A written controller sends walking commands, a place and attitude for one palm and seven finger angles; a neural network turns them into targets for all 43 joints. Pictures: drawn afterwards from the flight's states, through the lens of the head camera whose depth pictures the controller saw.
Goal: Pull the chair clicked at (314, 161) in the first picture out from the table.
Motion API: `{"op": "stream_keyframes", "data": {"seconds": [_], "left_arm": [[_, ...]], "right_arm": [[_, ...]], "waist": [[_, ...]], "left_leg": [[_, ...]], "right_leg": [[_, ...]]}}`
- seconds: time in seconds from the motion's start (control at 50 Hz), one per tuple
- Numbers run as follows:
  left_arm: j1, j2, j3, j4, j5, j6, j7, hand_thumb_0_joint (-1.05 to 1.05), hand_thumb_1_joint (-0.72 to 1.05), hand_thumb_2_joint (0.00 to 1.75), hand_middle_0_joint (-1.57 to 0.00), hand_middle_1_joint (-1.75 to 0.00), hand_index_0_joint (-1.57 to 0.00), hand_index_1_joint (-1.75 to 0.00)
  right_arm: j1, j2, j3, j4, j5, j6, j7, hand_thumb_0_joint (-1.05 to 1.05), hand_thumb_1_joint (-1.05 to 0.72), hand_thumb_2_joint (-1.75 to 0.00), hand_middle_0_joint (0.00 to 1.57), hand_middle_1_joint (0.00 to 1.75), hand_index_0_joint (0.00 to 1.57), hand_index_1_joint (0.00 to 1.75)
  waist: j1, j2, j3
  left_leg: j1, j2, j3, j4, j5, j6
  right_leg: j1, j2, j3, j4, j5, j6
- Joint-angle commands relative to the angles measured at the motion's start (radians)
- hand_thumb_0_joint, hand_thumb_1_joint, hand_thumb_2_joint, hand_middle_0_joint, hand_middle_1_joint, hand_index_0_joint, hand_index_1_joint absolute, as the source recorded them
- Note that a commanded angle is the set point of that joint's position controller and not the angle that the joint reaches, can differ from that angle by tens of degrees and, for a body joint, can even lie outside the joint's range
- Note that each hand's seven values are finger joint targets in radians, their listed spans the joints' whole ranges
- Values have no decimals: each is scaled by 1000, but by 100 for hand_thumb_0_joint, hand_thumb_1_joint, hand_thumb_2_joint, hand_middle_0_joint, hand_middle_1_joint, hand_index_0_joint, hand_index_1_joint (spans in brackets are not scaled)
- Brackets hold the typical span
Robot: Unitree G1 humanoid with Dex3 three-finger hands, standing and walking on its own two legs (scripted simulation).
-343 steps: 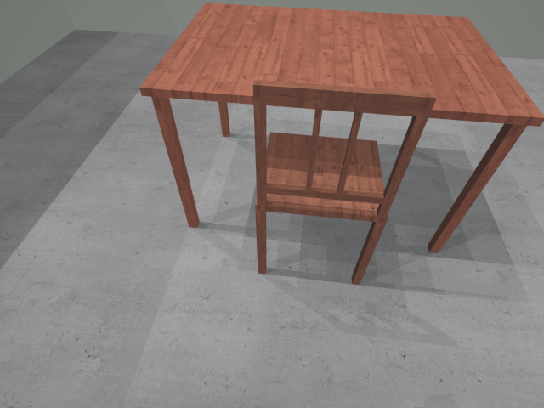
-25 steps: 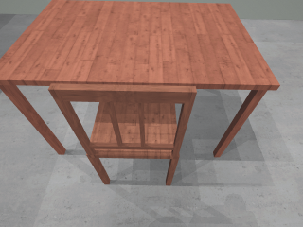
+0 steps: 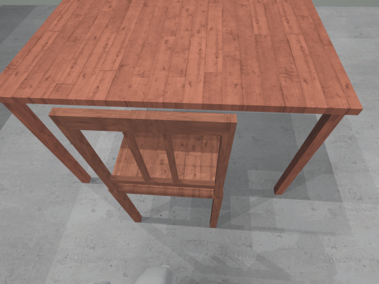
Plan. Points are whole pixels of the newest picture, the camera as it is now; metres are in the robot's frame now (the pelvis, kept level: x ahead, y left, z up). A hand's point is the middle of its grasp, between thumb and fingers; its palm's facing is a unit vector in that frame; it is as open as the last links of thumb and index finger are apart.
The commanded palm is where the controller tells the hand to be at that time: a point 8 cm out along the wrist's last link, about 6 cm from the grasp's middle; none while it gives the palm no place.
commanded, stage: come to a stop and stand still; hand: left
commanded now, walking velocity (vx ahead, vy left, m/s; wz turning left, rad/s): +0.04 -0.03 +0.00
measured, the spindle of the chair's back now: (138, 158) +0.43 +0.19 -0.10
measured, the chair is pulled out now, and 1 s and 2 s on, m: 0.00 0.00 0.00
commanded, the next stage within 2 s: look again from close up in 0.52 s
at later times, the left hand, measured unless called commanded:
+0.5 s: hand out of the picture -0.01 +0.27 -0.17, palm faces +0.02 -0.96 -0.26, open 7.4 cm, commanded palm none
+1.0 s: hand out of the picture +0.03 +0.22 -0.17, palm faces +0.01 -0.98 -0.21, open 7.3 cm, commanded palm none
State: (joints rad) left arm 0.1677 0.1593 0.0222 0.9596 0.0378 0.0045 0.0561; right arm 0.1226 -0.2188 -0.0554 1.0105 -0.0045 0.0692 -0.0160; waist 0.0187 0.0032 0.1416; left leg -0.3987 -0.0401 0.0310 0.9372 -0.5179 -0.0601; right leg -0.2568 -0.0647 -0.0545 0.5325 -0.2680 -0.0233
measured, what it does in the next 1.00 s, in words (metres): steps on the spot: left foot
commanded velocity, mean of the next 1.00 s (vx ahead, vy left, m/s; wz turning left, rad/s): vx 0.00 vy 0.00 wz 0.00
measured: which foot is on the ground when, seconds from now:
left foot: up 0.00-0.10, down 0.12-1.00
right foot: down 0.00-1.00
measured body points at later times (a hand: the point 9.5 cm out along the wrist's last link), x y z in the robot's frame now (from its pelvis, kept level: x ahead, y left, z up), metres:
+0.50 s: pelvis -0.02 +0.07 -0.01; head -0.01 +0.06 +0.44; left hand -0.01 +0.32 -0.15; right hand +0.05 -0.16 -0.16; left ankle +0.01 +0.14 -0.74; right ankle +0.01 -0.10 -0.74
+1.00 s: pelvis +0.02 +0.05 +0.00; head +0.02 +0.04 +0.45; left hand +0.03 +0.27 -0.15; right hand +0.04 -0.18 -0.16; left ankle +0.01 +0.14 -0.74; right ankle +0.01 -0.10 -0.74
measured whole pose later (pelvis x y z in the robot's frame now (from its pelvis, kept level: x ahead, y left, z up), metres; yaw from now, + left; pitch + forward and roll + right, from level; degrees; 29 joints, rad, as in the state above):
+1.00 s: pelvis +0.02 +0.05 +0.00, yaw +1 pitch -1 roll +1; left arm 0.28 0.16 -0.02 1.07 0.02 0.00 0.03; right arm 0.25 -0.18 0.01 1.07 -0.01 -0.01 -0.01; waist 0.00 0.01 0.02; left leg -0.19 -0.03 0.06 0.46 -0.26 0.04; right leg -0.20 -0.03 0.07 0.48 -0.27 0.04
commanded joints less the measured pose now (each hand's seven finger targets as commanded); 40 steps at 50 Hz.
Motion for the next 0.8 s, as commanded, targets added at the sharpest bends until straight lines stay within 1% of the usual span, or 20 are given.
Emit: {"op": "stream_keyframes", "data": {"seconds": [0.0,0.04,0.06,0.08,0.1,0.12,0.14,0.16,0.18,0.22,0.26,0.36,0.4,0.42,0.46,0.5,0.54,0.6,0.72,0.78], "left_arm": [[17,233,59,-81,9,6,14,0,90,90,-20,-30,-20,-30],[-9,231,56,-94,-1,12,8,0,90,90,-20,-30,-20,-30],[104,214,41,-61,-22,-24,30,0,90,90,-20,-30,-20,-30],[93,228,39,-104,-21,-15,20,0,90,90,-20,-30,-20,-30],[98,195,38,-104,-21,-10,13,0,90,90,-20,-30,-20,-30],[92,159,33,-115,-13,0,9,0,90,90,-20,-30,-20,-30],[62,159,23,-117,-7,15,0,0,90,90,-20,-30,-20,-30],[79,147,15,-112,-7,24,-8,0,90,90,-20,-30,-20,-30],[102,146,12,-101,-9,29,-14,0,90,90,-20,-30,-20,-30],[132,146,8,-91,-8,27,-25,0,90,90,-20,-30,-20,-30],[155,146,4,-89,-9,21,-28,0,90,90,-20,-30,-20,-30],[164,150,2,-87,-9,6,-28,0,90,90,-20,-30,-20,-30],[172,147,0,-83,-10,0,-27,0,90,90,-20,-30,-20,-30],[171,150,1,-78,-11,0,-29,0,90,90,-20,-30,-20,-30],[191,142,0,-61,-11,-3,-28,0,90,90,-20,-30,-20,-30],[204,134,-6,-40,-13,-11,-28,0,90,90,-20,-30,-20,-30],[199,134,-9,-22,-15,-15,-27,0,90,90,-20,-30,-20,-30],[211,125,-14,12,-17,-21,-24,0,90,90,-20,-30,-20,-30],[205,123,-19,55,-20,-21,-20,0,90,90,-20,-30,-20,-30],[201,116,-19,70,-21,-21,-18,0,90,90,-20,-30,-20,-30]], "right_arm": [[100,-22,-8,-73,3,-23,6,0,-90,-90,20,30,20,30],[166,-18,-2,-58,0,-34,8,0,-90,-90,20,30,20,30],[131,-103,-14,-129,1,-69,10,0,-90,-90,20,30,20,30],[115,-72,-11,-173,-5,-67,13,0,-90,-90,20,30,20,30],[100,-101,-6,-187,-13,-62,10,0,-90,-90,20,30,20,30],[106,-107,2,-206,-24,-62,8,0,-90,-90,20,30,20,30],[89,-115,4,-213,-23,-65,13,0,-90,-90,20,30,20,30],[71,-130,7,-220,-22,-65,12,0,-90,-90,20,30,20,30],[50,-134,8,-227,-19,-64,10,0,-90,-90,20,30,20,30],[54,-137,11,-232,-21,-62,11,0,-90,-90,20,30,20,30],[61,-138,11,-227,-18,-62,13,0,-90,-90,20,30,20,30],[102,-131,7,-196,-15,-61,17,0,-90,-90,20,30,20,30],[116,-125,9,-182,-14,-66,17,0,-90,-90,20,30,20,30],[121,-120,11,-170,-14,-67,17,0,-90,-90,20,30,20,30],[121,-122,12,-157,-13,-71,16,0,-90,-90,20,30,20,30],[128,-115,17,-140,-10,-79,15,0,-90,-90,20,30,20,30],[140,-109,21,-117,-8,-84,13,0,-90,-90,20,30,20,30],[153,-98,27,-84,-4,-96,9,0,-90,-90,20,30,20,30],[163,-88,34,-31,0,-100,2,0,-90,-90,20,30,20,30],[171,-81,36,-13,-1,-102,-1,0,-90,-90,20,30,20,30]], "waist": [[-27,-173,-179],[-58,-150,-169],[-40,24,-414],[-36,46,-408],[-21,61,-325],[-23,71,-213],[-29,212,-101],[-15,266,-26],[-2,212,16],[12,96,2],[11,73,-31],[-7,-12,-54],[-13,-9,-78],[-14,19,-70],[-9,27,-94],[-9,1,-120],[-14,5,-108],[-15,-8,-137],[-14,12,-99],[-17,3,-112]], "left_leg": [[77,41,-30,-174,82,15],[256,15,47,-427,301,20],[273,81,54,-402,341,29],[222,90,14,-423,315,58],[185,142,-11,-400,341,81],[120,179,-51,-432,339,101],[40,186,-139,-524,332,116],[-30,212,-197,-614,251,137],[-86,222,-217,-655,136,155],[-92,202,-214,-669,24,156],[-61,183,-199,-676,-63,141],[10,150,-176,-659,-72,120],[59,142,-163,-648,-36,117],[61,141,-166,-665,-40,117],[77,148,-177,-671,-32,118],[115,144,-165,-653,39,119],[126,141,-163,-654,83,116],[181,139,-137,-623,225,115],[188,135,-114,-611,312,111],[209,132,-106,-599,352,107]], "right_leg": [[76,-248,187,-39,656,-170],[-28,-183,151,-4,450,-98],[190,-160,197,48,663,-60],[182,-130,147,92,426,-47],[72,-101,117,54,197,-33],[-4,-54,78,38,45,-27],[-36,-2,20,82,-87,-10],[-38,37,-5,116,-164,4],[-25,39,-3,131,-163,3],[-1,39,13,100,-102,-5],[0,34,39,54,-86,-5],[-48,26,103,-39,-123,-6],[-69,19,132,-66,-134,-8],[-75,24,129,-63,-133,-11],[-63,28,135,-57,-106,-7],[-49,17,151,-74,-59,-9],[-49,11,159,-83,-29,-12],[-21,-3,161,-85,72,-7],[-13,-9,159,-100,104,-1],[-2,-12,161,-100,127,0]]}}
